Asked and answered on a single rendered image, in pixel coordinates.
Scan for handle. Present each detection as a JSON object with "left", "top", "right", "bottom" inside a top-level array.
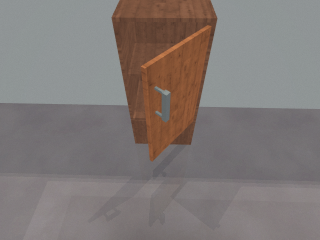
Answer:
[{"left": 154, "top": 86, "right": 171, "bottom": 122}]

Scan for cupboard door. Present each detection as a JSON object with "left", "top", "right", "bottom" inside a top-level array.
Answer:
[{"left": 141, "top": 25, "right": 212, "bottom": 162}]

